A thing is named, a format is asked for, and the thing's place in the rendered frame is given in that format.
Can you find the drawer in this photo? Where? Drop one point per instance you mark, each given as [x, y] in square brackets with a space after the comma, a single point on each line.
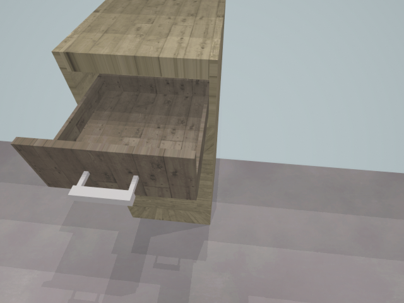
[153, 127]

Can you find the cabinet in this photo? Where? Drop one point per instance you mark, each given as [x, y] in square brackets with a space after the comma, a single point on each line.
[157, 38]

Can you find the handle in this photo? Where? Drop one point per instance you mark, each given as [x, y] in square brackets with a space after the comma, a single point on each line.
[103, 195]

